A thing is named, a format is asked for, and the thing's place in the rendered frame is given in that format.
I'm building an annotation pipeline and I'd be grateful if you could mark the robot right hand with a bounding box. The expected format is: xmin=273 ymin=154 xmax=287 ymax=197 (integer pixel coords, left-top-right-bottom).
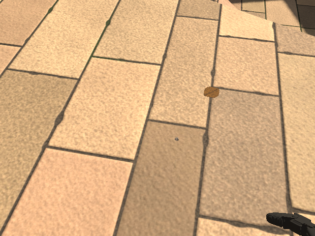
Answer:
xmin=266 ymin=212 xmax=315 ymax=236

